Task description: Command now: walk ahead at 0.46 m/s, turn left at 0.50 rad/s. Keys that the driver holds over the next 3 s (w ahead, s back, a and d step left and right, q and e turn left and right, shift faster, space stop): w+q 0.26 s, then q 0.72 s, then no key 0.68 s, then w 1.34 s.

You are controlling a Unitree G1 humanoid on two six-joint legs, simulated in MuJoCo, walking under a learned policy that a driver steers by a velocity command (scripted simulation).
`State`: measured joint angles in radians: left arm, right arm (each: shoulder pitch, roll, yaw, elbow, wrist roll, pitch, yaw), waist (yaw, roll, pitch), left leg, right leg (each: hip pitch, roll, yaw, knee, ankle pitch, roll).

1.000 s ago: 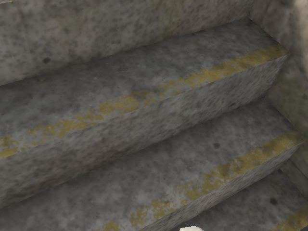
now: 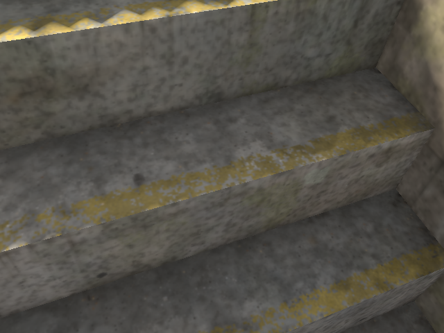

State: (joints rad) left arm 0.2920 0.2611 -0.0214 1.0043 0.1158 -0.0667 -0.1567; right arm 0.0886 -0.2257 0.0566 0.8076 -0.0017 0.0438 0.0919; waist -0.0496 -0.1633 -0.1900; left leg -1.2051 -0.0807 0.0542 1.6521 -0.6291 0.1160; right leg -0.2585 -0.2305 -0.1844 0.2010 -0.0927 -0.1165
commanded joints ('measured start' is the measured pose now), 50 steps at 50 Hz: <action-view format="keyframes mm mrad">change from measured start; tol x64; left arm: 1 -154 280 69 -115 -43 -31 26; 30 -892 -154 -60 -505 -48 28 123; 36 46 183 76 -224 -14 74 119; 50 -173 -55 12 -116 -49 -86 142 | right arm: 1 199 -132 -37 -47 7 -42 13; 50 27 -90 -111 109 -25 -68 -40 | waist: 1 -126 6 -287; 50 52 100 43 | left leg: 1 556 -125 64 -391 70 -40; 5 933 124 -952 -1058 -287 139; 18 497 93 -527 -1135 258 150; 24 1393 287 -791 -1054 683 199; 31 190 257 -723 -1572 475 118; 33 637 177 -489 -1272 1617 45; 35 373 -127 -448 -492 451 -79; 37 74 -83 -516 150 673 -28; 50 64 96 -257 97 574 -68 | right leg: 1 116 -104 15 104 1174 -210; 7 -958 364 528 1573 262 -168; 25 -1681 227 331 2172 -581 -24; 34 236 119 564 772 67 -110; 37 -131 -59 1090 250 -1020 -133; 50 -143 -4 160 196 -402 -31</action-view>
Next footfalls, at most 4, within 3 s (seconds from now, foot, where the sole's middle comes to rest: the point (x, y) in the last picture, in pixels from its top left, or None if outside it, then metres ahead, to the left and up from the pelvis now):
0.02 left None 0.10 0.13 -0.59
0.64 right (278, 293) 0.43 -0.13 -0.37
1.32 left None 0.20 0.06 -0.40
2.16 left None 0.20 -0.09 -0.59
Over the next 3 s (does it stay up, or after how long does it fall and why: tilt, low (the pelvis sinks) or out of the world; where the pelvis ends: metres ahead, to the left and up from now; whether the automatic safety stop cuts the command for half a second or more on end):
stays up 0.26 -0.19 0.34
